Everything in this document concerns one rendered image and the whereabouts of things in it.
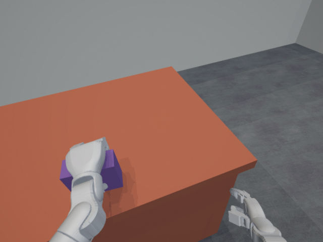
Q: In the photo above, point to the sponge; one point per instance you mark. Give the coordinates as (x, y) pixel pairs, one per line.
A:
(111, 172)

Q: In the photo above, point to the table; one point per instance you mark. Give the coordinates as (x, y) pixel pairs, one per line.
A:
(178, 160)

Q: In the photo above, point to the right robot forearm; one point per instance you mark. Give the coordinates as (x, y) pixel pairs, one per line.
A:
(262, 230)

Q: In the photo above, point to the left robot forearm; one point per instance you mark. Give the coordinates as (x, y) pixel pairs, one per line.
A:
(86, 217)

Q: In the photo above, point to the right robot hand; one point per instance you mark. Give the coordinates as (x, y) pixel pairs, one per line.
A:
(242, 217)

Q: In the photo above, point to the left robot hand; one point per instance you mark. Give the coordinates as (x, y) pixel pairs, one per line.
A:
(87, 157)

